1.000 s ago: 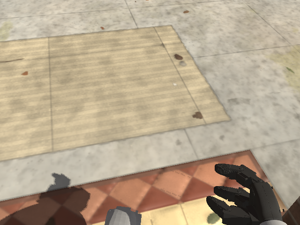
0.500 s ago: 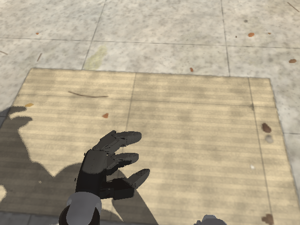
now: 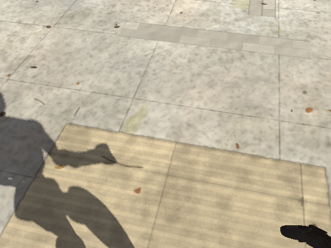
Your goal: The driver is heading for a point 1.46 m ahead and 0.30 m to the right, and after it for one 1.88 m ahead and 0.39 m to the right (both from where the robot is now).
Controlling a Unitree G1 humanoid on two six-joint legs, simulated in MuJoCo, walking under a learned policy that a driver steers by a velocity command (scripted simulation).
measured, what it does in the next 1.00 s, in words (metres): steps on the spot: left foot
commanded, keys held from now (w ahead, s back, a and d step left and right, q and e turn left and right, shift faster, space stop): e+shift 0.42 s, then shift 0.12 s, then q+shift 0.46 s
